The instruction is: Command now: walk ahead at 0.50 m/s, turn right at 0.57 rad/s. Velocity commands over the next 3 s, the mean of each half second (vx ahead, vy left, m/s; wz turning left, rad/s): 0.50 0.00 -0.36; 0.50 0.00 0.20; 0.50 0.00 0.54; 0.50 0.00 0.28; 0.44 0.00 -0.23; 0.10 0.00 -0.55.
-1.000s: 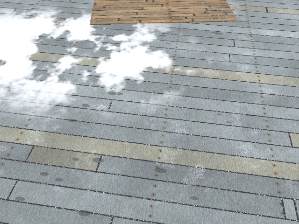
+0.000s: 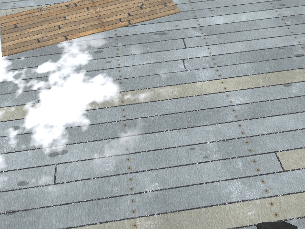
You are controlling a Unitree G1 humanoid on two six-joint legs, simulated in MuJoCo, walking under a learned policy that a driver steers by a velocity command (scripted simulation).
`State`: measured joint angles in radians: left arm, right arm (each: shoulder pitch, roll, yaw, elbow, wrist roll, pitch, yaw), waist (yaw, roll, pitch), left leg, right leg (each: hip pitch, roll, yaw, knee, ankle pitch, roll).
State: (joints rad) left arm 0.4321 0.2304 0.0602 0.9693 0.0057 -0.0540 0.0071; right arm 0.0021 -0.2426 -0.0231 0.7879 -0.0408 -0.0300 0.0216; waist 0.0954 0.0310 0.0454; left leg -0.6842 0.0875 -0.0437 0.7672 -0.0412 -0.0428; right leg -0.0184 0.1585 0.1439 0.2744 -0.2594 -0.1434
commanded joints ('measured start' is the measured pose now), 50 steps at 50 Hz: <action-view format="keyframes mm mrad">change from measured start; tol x32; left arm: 1 106 148 29 -30 9 -1 12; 28 -456 65 -35 -263 25 6 -50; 34 9 271 35 -151 74 -28 -3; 50 -53 85 -2 -71 12 -63 9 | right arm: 1 -163 -68 -3 -120 8 -19 4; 8 397 -247 -55 -37 -12 -65 -50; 50 116 -8 -31 -3 9 18 36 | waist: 1 23 -101 7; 9 -135 281 -416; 23 -108 56 10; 34 15 -281 -317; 50 -80 -96 50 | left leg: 1 -48 -66 47 -85 3 9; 7 648 -84 8 -326 -34 116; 9 1026 372 -699 -429 -187 308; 14 564 151 -265 -544 -45 229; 32 619 91 11 -269 446 173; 35 50 -104 21 428 -473 120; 50 8 -4 87 56 46 84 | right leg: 1 83 -255 211 17 587 -65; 7 -89 -183 174 441 761 21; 9 -493 17 0 956 -306 63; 10 -572 -84 3 1018 -217 52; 32 -141 -134 -213 169 106 37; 35 263 -602 460 6 -89 -116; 50 -40 -381 -289 -137 421 14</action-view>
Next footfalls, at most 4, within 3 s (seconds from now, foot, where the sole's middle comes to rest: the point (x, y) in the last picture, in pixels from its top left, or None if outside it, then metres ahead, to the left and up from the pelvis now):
0.14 left None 0.28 0.12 -0.78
0.66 right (210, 226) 0.48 -0.13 -0.78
1.20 left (174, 163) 0.77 0.03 -0.78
1.74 right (190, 108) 1.12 -0.04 -0.78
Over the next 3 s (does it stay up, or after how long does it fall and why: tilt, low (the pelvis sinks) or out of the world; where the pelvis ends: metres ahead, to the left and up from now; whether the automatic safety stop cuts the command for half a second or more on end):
stays up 1.35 0.15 -0.01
